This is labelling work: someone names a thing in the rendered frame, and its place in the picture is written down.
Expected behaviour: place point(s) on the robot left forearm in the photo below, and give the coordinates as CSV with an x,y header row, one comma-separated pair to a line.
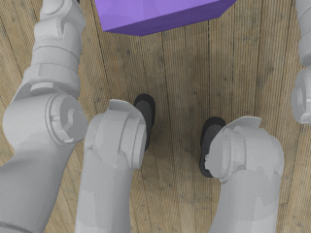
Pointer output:
x,y
56,52

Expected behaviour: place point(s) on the carton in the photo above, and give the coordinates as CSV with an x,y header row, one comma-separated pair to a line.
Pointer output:
x,y
146,17

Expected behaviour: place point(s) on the right robot upper arm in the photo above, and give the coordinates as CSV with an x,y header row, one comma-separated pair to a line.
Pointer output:
x,y
301,97

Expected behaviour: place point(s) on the left robot upper arm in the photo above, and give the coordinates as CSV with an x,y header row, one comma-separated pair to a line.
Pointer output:
x,y
43,130

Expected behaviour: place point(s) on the robot right forearm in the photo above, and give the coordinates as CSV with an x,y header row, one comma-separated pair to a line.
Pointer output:
x,y
303,12

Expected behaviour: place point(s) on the robot left thigh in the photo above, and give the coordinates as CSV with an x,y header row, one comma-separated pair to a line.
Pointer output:
x,y
104,193

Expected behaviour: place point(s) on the robot left foot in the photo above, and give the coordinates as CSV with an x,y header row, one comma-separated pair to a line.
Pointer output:
x,y
146,104

